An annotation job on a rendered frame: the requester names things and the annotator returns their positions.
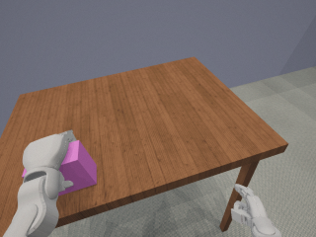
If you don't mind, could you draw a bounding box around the robot left hand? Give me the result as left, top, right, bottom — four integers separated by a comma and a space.
22, 129, 77, 193

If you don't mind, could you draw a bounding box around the table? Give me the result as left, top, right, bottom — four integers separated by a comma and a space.
0, 56, 288, 237

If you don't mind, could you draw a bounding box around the left robot forearm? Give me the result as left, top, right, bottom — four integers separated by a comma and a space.
3, 167, 60, 237

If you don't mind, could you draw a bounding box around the robot right hand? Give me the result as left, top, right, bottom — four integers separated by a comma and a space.
231, 184, 269, 228

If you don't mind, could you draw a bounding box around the sponge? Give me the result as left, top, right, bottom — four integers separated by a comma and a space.
22, 140, 97, 196

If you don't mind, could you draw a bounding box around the right robot forearm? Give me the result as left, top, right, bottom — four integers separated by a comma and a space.
251, 216, 282, 237

